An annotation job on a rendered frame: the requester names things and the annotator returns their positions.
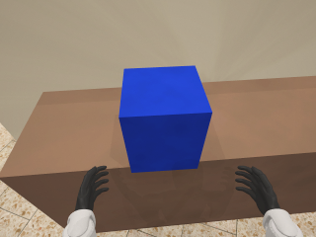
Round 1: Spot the robot right forearm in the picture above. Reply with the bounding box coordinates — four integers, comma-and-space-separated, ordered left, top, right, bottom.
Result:
262, 208, 304, 237

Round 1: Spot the robot left hand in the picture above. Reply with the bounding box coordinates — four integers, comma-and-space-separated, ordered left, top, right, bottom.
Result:
75, 166, 109, 211

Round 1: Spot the carton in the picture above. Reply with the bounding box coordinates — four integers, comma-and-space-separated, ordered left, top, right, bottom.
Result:
118, 65, 212, 173

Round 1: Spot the pedestal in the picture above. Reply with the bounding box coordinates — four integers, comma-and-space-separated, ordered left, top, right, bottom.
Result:
0, 76, 316, 233

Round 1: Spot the robot right hand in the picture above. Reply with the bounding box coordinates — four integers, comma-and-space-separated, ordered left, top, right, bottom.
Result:
235, 165, 280, 215

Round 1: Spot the robot left forearm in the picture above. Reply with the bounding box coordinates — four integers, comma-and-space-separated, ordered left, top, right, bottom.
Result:
61, 209, 97, 237

